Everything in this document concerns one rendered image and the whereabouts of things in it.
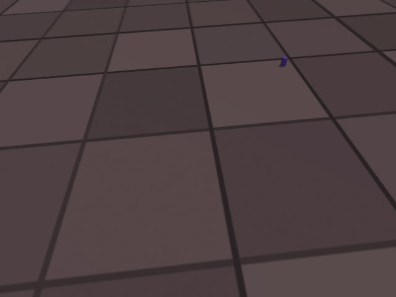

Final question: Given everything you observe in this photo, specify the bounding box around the tin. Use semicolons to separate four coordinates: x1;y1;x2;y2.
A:
280;56;288;66

